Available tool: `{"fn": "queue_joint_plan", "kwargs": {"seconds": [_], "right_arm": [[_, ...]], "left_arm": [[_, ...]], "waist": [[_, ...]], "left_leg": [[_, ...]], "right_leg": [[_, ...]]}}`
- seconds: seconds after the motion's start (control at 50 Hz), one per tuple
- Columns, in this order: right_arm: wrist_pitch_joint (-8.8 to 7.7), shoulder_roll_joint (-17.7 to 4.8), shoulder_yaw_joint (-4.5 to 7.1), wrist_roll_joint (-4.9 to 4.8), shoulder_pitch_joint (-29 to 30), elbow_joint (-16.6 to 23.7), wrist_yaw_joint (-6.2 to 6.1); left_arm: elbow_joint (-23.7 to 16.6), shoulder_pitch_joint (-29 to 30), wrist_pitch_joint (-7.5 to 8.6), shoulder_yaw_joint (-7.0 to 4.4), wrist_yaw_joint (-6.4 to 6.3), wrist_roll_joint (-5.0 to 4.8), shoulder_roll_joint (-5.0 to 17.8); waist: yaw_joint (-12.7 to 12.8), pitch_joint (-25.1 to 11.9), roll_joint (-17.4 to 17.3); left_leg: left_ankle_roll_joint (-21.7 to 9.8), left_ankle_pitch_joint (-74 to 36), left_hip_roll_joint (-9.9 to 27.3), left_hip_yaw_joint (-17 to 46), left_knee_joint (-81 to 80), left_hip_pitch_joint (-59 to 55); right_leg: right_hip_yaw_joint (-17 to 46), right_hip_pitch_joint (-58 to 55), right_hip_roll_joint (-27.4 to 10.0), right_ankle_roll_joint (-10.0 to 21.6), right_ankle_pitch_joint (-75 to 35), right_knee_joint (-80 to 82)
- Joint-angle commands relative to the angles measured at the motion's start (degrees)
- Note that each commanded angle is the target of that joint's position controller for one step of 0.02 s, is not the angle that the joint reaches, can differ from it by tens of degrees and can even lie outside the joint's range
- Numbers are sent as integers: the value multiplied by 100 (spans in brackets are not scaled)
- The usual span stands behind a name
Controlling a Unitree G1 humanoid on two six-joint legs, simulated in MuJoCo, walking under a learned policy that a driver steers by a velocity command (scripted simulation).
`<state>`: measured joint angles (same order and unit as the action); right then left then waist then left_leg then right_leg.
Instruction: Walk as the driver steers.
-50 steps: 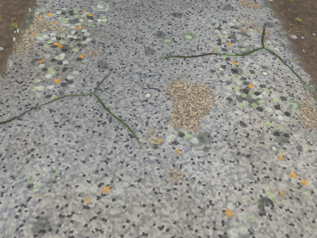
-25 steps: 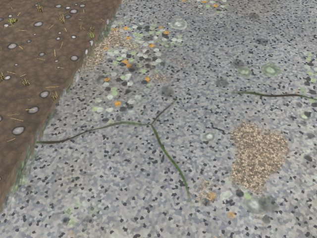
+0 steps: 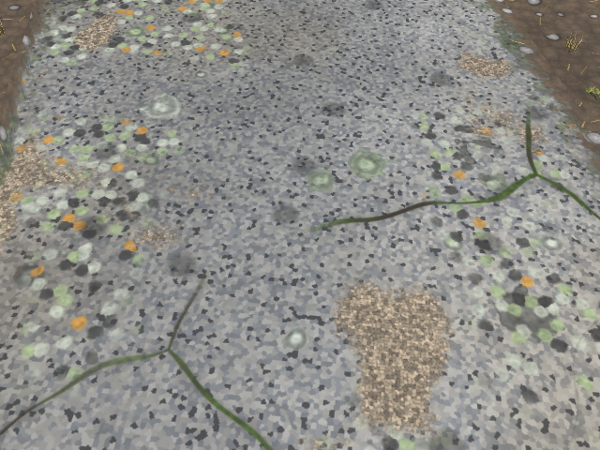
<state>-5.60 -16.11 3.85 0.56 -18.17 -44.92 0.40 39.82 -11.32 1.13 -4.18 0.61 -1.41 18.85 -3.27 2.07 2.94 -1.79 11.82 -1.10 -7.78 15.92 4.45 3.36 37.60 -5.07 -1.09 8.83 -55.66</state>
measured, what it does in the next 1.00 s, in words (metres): walks ahead, turning right: right foot, then left foot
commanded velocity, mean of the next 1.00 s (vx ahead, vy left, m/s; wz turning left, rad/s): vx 0.30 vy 0.00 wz -0.33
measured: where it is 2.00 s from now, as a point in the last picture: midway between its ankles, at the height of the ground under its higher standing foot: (325, 335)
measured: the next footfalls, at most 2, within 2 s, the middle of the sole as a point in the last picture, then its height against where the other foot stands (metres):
right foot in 0.24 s outside the picture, level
left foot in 0.68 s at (308, 428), level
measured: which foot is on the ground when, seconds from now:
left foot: down 0.00-0.24, up 0.26-0.66, down 0.68-1.00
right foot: up 0.00-0.22, down 0.24-0.70, up 0.72-1.00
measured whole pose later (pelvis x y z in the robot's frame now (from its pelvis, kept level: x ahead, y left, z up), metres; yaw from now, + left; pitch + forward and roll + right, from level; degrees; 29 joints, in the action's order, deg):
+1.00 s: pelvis +0.40 -0.09 -0.01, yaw -18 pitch +1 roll +0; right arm 1.0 -16.0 2.9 -1.5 -12.3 -42.0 -1.0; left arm 43.1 -11.5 0.7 -3.2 -1.4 0.0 16.6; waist -0.3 1.4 -0.8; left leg -1.9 6.8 -4.8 8.2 24.9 19.5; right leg 3.5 13.6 1.4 -0.5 19.8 -29.0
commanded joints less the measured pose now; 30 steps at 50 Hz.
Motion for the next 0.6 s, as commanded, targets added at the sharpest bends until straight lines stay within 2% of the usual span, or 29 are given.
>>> {"fn": "queue_joint_plan", "kwargs": {"seconds": [0.02, 0.08, 0.14, 0.18, 0.2, 0.22, 0.24, 0.26, 0.28, 0.3, 0.32, 0.34, 0.36, 0.38, 0.42, 0.46, 0.52, 0.56, 0.6], "right_arm": [[-93, -873, 204, -30, 492, 380, -51], [-20, -1047, 255, -93, 232, 224, -73], [88, -1187, 308, -187, 53, 93, -73], [167, -1365, 358, -227, 65, 86, -102], [214, -1438, 377, -252, 87, 97, -120], [247, -1385, 346, -273, 151, 128, -141], [219, -1142, 237, -141, 51, 223, -164], [85, -297, -33, 91, -462, 584, -89], [-116, -792, 21, -104, 104, 631, -16], [-207, -1056, 92, -306, 648, 811, 19], [-254, -985, 61, -242, 720, 815, -22], [-244, -996, 87, -71, 684, 735, -76], [-176, -1051, 122, 8, 555, 695, -88], [-95, -1018, 125, 39, 482, 680, -93], [37, -792, 65, 71, 423, 653, -115], [103, -616, -1, 81, 673, 730, -139], [127, -502, -69, 32, 1206, 834, -82], [138, -545, -66, -19, 1521, 914, -26], [127, -664, -26, -22, 1541, 908, 16]], "left_arm": [[-439, 209, 77, 65, 116, 13, -1], [-667, 784, 94, 100, 219, 11, -14], [-892, 1117, 81, 73, 297, 8, 88], [-950, 939, 48, -18, 310, 31, 262], [-877, 490, 21, -120, 294, 36, 438], [-654, -397, -8, -288, 239, 15, 702], [-415, -1373, -79, -480, 122, -14, 1133], [-496, -1091, -23, -528, 81, -55, 1766], [-679, -1249, 81, -391, 115, -15, 1297], [-576, -1065, 173, -292, 140, 30, 977], [-603, -685, 213, -246, 137, 35, 859], [-676, -263, 215, -203, 122, 66, 716], [-768, -32, 211, -162, 89, 138, 612], [-773, 60, 204, -167, 61, 170, 633], [-659, 28, 198, -205, -13, 145, 748], [-546, -57, 129, -240, -107, 102, 854], [-430, -195, -43, -246, -225, 18, 838], [-364, -327, -128, -249, -267, 12, 848], [-316, -371, -162, -215, -285, 37, 762]], "waist": [[111, 136, -593], [-79, 309, -496], [-91, 363, -528], [132, 68, -715], [423, -254, -774], [931, -728, -680], [1323, -1254, -177], [528, -1697, 1301], [1008, -2342, 600], [1043, -1447, 291], [757, -880, -74], [499, -579, -225], [298, -520, -147], [189, -519, -121], [122, -537, -168], [174, -549, -70], [389, -708, 173], [514, -729, 236], [530, -749, 291]], "left_leg": [[-852, -1495, 1543, 562, -846, 2], [-766, -1536, 1628, 227, -819, -260], [-633, -2135, 1764, 1, -501, -788], [-510, -3984, 1752, -213, 226, -995], [-439, -4843, 1690, -328, 987, -962], [-270, -4950, 1502, -507, 2145, -504], [-13, -3235, 1268, -493, 3858, 909], [347, 2132, 78, 31, 5839, 3459], [284, 2288, 37, 1316, 6410, 4019], [182, 1661, 288, 1314, 6240, 4421], [159, 1184, 503, 1267, 5760, 4178], [238, 963, 657, 1247, 5329, 3770], [308, 853, 745, 1269, 5150, 3308], [401, 821, 722, 1231, 5000, 3028], [592, 615, 593, 1077, 4534, 2791], [702, 95, 384, 992, 3814, 2688], [710, -981, 67, 990, 2622, 2243], [685, -1205, -65, 1085, 2102, 2132], [600, -1110, -35, 1224, 1736, 2117]], "right_leg": [[26, 67, -144, 33, -846, 874], [-246, -9, -69, 163, -999, 1524], [-462, -8, 52, 387, -536, 1883], [-788, -593, 397, 618, 46, 1955], [-943, -1254, 642, 767, 260, 2000], [-994, -2543, 892, 976, -24, 2333], [-43, -4346, 413, 1280, -126, 2404], [3313, -5994, -1081, 2331, 882, 2972], [4489, -6172, -1431, 2511, 1658, 3805], [3632, -5582, -1261, 2203, 1245, 3952], [2886, -4702, -1009, 2005, 163, 3901], [2267, -3931, -787, 1849, -1133, 3828], [1845, -3399, -636, 1798, -2181, 3839], [1653, -3051, -569, 1802, -2863, 3859], [1219, -2593, -414, 1805, -3788, 3834], [919, -2351, -153, 1652, -3947, 3723], [836, -2237, 139, 1283, -3262, 3504], [1136, -2384, 76, 1171, -2693, 3366], [1445, -2738, -90, 1130, -2357, 3103]]}}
